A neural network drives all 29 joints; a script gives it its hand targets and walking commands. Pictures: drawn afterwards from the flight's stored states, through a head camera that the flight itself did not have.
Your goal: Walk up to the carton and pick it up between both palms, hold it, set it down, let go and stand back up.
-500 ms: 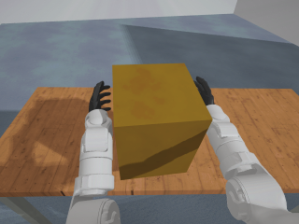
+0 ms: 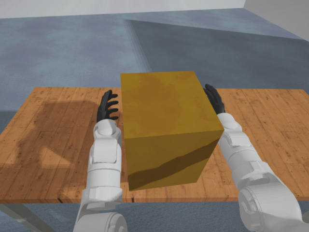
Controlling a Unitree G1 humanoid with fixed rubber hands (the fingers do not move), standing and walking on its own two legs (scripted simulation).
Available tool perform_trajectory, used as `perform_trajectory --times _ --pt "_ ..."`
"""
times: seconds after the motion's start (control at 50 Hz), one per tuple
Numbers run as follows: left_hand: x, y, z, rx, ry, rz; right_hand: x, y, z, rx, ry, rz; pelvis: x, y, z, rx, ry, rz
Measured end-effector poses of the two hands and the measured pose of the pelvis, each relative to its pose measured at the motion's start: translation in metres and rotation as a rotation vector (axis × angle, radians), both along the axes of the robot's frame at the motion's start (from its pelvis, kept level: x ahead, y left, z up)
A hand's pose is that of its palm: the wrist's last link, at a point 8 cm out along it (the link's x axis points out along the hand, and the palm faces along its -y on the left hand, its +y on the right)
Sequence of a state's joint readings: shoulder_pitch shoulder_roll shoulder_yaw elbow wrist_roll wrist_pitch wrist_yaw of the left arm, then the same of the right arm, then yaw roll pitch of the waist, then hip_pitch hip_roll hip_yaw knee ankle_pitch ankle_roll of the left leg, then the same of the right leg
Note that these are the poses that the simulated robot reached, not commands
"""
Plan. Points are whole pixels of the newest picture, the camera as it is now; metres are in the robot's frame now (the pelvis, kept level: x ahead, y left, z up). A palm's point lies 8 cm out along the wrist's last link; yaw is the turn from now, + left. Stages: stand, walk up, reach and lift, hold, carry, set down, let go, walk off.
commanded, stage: set down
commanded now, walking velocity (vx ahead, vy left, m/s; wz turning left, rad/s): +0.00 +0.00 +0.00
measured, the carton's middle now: (160, 131) +0.37 +0.00 +0.08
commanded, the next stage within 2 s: none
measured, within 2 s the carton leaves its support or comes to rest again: rests again in 1.62 s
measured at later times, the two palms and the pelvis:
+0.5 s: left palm (109, 127) +0.36 +0.13 +0.11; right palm (215, 121) +0.39 -0.16 +0.10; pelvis -0.01 +0.00 +0.00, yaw +0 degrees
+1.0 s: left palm (110, 135) +0.37 +0.14 +0.06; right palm (209, 124) +0.41 -0.15 +0.07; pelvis +0.00 +0.00 +0.00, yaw +0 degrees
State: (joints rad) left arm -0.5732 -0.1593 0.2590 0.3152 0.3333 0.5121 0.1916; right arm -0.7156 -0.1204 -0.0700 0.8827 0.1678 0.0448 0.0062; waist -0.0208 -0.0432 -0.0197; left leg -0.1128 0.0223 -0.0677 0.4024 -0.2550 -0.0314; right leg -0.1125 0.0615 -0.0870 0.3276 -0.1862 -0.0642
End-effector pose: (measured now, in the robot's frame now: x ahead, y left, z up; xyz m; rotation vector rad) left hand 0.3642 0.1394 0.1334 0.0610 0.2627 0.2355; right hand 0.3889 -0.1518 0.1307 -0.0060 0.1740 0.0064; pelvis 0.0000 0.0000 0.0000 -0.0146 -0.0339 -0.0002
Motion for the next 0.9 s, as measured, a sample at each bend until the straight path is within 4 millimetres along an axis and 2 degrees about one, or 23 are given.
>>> perform_trajectory --times 0.34,0.9 --pt "-0.005 -0.004 -0.016 0.004 0.001 0.006 -0.005 -0.005 -0.023 0.047 0.006 0.006 -0.009 -0.004 0.0 0.002 0.045 0.003" --pt "0.01 -0.002 -0.065 -0.012 0.02 0.02 0.016 -0.002 -0.059 0.018 0.026 0.027 0.002 -0.003 -0.001 0.003 0.158 -0.004"
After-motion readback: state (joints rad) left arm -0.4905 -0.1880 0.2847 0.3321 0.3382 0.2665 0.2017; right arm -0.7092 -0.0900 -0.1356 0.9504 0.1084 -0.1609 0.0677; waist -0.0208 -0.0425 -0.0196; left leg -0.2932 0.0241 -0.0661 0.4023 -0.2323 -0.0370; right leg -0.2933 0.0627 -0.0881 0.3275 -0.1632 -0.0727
